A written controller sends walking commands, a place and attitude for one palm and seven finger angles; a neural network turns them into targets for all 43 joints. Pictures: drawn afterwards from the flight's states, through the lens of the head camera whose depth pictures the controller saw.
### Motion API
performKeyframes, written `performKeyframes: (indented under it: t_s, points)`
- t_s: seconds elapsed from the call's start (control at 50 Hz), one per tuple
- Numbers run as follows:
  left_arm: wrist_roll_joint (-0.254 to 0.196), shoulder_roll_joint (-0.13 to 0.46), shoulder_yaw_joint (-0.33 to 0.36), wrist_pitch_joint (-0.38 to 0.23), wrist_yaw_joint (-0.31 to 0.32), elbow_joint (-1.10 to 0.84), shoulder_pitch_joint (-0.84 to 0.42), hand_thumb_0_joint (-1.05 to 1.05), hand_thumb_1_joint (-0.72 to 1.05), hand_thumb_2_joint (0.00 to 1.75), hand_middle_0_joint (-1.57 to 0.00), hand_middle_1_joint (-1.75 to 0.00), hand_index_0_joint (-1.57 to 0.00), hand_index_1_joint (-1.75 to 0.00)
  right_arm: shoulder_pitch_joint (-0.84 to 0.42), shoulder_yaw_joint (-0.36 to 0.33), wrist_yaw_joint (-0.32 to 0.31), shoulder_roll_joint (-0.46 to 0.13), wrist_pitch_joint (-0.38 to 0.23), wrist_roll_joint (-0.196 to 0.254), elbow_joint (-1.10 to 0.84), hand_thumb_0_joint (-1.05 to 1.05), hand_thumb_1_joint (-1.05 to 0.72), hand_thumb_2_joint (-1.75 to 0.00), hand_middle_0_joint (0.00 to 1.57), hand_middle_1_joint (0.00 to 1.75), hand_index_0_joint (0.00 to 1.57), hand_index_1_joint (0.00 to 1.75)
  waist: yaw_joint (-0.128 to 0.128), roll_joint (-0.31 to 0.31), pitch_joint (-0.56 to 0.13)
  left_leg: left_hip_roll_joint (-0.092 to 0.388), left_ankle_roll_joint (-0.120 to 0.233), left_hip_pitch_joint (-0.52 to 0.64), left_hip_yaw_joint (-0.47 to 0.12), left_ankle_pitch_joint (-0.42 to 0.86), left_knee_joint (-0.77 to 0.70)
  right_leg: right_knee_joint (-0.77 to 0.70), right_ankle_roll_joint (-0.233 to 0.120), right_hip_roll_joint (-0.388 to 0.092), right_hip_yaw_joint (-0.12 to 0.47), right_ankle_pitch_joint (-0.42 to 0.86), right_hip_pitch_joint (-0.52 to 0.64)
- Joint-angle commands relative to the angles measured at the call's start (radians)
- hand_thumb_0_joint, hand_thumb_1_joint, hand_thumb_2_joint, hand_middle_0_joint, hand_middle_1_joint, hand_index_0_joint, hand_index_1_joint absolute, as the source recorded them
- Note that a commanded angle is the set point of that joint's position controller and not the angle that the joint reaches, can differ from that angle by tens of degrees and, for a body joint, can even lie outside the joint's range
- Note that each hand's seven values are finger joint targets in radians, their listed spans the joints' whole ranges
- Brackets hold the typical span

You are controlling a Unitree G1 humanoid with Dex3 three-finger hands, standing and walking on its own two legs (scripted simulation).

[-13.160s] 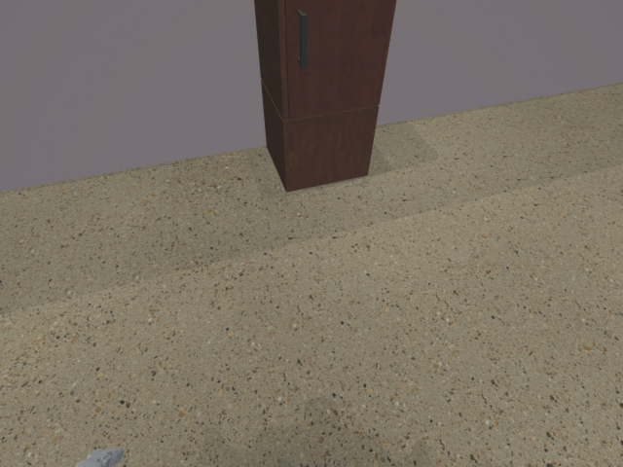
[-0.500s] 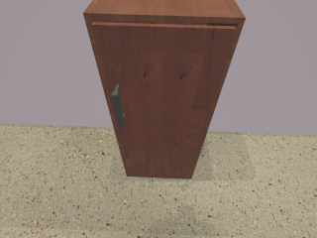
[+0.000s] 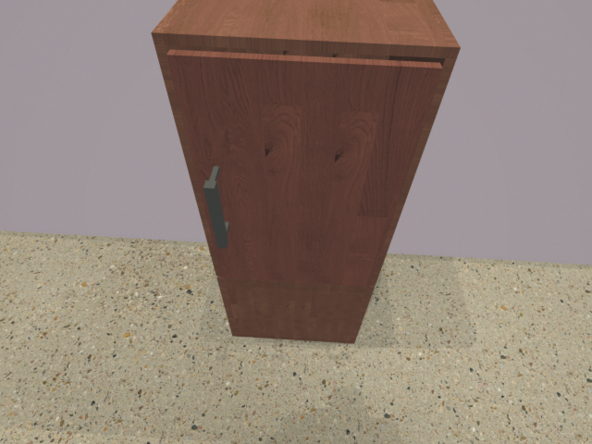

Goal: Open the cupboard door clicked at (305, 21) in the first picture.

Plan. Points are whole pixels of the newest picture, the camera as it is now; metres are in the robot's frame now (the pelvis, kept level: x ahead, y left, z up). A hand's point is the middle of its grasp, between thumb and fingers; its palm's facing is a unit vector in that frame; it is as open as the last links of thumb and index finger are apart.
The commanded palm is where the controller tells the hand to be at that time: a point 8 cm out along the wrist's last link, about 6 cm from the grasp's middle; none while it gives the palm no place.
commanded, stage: look again from close up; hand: left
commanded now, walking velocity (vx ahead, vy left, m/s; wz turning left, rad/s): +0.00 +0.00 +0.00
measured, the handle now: (219, 209) +0.53 +0.19 -0.04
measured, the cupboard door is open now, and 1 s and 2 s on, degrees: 0 0 0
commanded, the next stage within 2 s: raise the hand with hooked fingers in 0.58 s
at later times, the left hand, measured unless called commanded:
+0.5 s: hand out of the picture +0.03 +0.18 -0.17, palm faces +0.01 -0.97 -0.24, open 7.4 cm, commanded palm none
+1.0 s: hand (177, 394) +0.19 +0.17 -0.03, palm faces +0.02 -1.00 -0.06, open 8.1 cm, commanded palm +0.13 +0.24 -0.06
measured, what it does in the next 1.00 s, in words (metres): lowers itself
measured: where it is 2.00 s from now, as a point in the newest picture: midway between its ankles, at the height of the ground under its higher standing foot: outside the picture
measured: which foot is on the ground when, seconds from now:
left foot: down 0.00-1.00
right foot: down 0.00-1.00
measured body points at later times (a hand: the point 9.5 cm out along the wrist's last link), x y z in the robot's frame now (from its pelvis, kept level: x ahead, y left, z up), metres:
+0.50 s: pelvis +0.02 -0.01 +0.00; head +0.03 -0.01 +0.45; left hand +0.03 +0.23 -0.15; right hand +0.06 -0.26 -0.15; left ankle +0.01 +0.12 -0.74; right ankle -0.05 -0.10 -0.74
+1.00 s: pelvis -0.03 -0.02 -0.07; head +0.02 -0.03 +0.38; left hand +0.18 +0.23 -0.03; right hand +0.18 -0.28 -0.14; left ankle +0.01 +0.12 -0.74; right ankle -0.05 -0.10 -0.74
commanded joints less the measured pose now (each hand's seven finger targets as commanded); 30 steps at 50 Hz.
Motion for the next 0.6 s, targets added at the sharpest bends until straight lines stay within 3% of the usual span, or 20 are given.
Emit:
performKeyframes:
  t_s: [0.0,0.22,0.38,0.58]
  points:
    - [-0.003,0.131,0.022,-0.016,0.003,-0.034,0.032,0.00,0.90,0.90,-0.20,-0.30,-0.20,-0.30,0.011,-0.024,-0.006,-0.147,-0.013,-0.003,-0.035,0.00,-0.90,-0.90,0.20,0.30,0.20,0.30,0.000,0.010,-0.008,0.100,0.032,0.064,-0.104,0.203,-0.070,-0.088,-0.021,-0.109,0.095,0.236,-0.078]
    - [-0.003,0.132,0.024,-0.017,0.005,-0.029,0.038,0.00,0.90,0.90,-0.20,-0.30,-0.20,-0.30,0.009,-0.020,-0.009,-0.136,-0.013,-0.002,-0.019,0.00,-0.90,-0.90,0.20,0.30,0.20,0.30,0.005,-0.016,-0.017,0.100,0.028,0.077,-0.097,0.246,-0.065,-0.094,-0.021,-0.115,0.086,0.316,-0.044]
    - [-0.006,0.122,0.024,-0.016,0.005,-0.024,0.048,0.00,0.90,0.90,-0.20,-0.30,-0.20,-0.30,0.021,-0.016,-0.012,-0.131,-0.013,-0.003,-0.006,0.00,-0.90,-0.90,0.20,0.30,0.20,0.30,0.005,0.012,-0.036,0.098,0.024,0.092,-0.097,0.270,-0.065,-0.093,-0.022,-0.115,0.084,0.331,-0.028]
    - [-0.006,0.105,0.025,-0.016,0.008,-0.014,0.068,0.00,0.90,0.90,-0.20,-0.30,-0.20,-0.30,0.036,-0.016,-0.017,-0.114,-0.011,-0.002,0.004,0.00,-0.90,-0.90,0.20,0.30,0.20,0.30,0.006,0.000,-0.026,0.097,0.021,0.093,-0.091,0.280,-0.057,-0.096,-0.020,-0.117,0.076,0.377,-0.019]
